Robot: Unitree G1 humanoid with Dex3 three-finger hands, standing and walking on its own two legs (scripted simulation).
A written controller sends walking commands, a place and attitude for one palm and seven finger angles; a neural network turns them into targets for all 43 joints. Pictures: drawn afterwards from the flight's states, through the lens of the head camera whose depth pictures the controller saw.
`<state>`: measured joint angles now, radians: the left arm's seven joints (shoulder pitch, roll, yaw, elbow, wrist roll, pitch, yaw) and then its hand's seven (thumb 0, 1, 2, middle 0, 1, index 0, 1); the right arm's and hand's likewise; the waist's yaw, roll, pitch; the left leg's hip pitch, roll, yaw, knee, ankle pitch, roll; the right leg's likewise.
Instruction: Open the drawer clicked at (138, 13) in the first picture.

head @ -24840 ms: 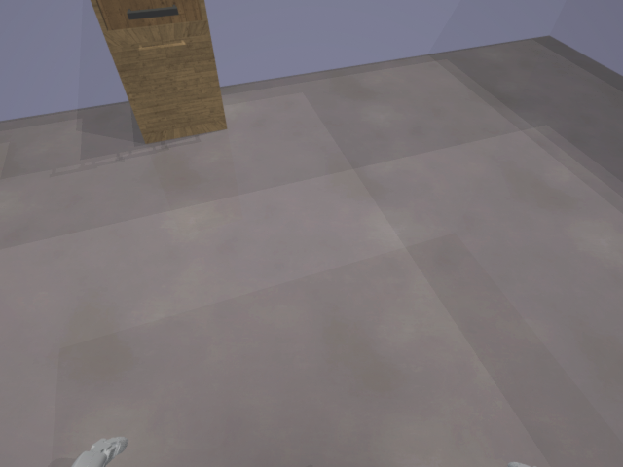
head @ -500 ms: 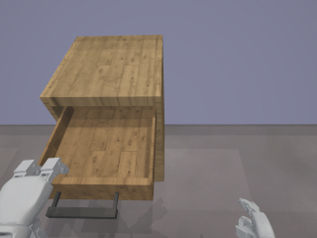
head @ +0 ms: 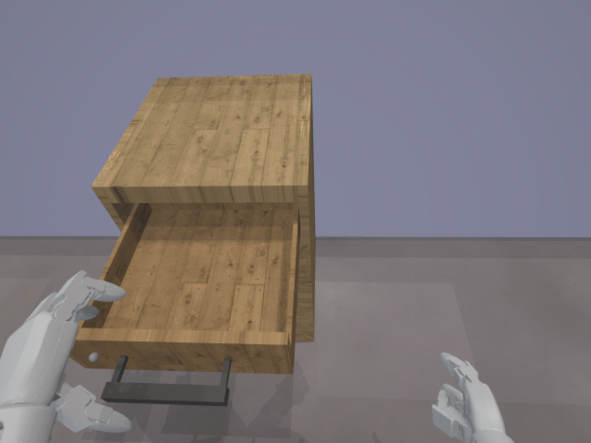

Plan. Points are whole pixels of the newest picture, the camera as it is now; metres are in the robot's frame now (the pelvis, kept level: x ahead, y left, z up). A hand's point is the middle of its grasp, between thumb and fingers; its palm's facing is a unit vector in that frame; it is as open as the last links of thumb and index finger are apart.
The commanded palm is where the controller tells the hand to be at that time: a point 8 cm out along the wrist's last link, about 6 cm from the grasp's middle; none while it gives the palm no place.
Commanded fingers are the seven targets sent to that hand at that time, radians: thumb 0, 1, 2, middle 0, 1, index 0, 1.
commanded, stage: draw the hand back to the body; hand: left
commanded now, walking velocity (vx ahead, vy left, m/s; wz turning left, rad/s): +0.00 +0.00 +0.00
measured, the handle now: (170, 378) +0.22 +0.25 -0.12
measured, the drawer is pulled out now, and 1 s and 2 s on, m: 0.29 0.29 0.29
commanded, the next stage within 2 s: step back with the hand held close in 0.92 s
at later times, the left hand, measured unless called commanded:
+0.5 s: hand (97, 328) +0.19 +0.22 +0.15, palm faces +0.39 -0.82 -0.42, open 10.6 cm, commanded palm +0.14 +0.26 +0.18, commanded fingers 0.00 0.55 0.75 -0.22 -0.52 -0.22 -0.52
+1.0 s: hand (90, 334) +0.17 +0.21 +0.17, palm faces +0.40 -0.82 -0.40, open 7.5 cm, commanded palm +0.13 +0.25 +0.19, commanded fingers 0.00 0.90 0.90 -0.20 -0.30 -0.20 -0.30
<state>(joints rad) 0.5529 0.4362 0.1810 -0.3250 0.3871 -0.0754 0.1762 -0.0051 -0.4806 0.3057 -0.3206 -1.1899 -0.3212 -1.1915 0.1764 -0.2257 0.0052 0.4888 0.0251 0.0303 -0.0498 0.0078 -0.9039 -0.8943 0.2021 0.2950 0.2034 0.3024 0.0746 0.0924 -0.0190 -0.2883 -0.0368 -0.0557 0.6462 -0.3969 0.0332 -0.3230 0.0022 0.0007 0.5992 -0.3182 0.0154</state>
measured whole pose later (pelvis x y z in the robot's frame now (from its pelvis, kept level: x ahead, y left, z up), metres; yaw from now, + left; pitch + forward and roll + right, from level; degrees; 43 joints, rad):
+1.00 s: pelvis +0.00 -0.03 +0.02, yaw +1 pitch -3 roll -1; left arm 0.56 0.32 0.28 -0.47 -0.06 -0.11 0.11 0.01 0.87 0.89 -0.22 -0.31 -0.21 -0.32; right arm 0.19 -0.20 0.02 0.63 0.00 -0.13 -0.08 0.01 -0.90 -0.89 0.20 0.30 0.20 0.30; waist 0.06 0.06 0.00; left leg -0.07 -0.01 -0.08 0.38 -0.27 -0.01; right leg -0.11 0.02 -0.03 0.37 -0.22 -0.02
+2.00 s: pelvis -0.08 -0.01 +0.00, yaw +2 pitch +3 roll -2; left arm 0.62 0.39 0.38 -0.63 -0.03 -0.25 0.15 0.01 0.89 0.90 -0.22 -0.30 -0.21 -0.30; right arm 0.18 -0.21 -0.02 0.59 0.02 -0.04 -0.07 0.01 -0.90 -0.89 0.20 0.30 0.21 0.30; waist 0.00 -0.02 0.01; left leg -0.43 -0.03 -0.10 0.60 -0.23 0.02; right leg -0.41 0.01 -0.05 0.48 -0.15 0.01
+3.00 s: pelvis -0.26 -0.10 +0.02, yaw +1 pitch +4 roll +3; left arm 0.78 0.39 0.39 -0.59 -0.06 -0.23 0.12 0.01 0.89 0.90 -0.22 -0.30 -0.22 -0.30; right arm 0.25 -0.23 -0.03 0.64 0.03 -0.03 -0.05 0.01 -0.90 -0.89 0.20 0.30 0.20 0.30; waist -0.03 -0.02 -0.04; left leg -0.56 -0.05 0.03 1.16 -0.36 -0.02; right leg -0.22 0.00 -0.05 0.44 -0.29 -0.06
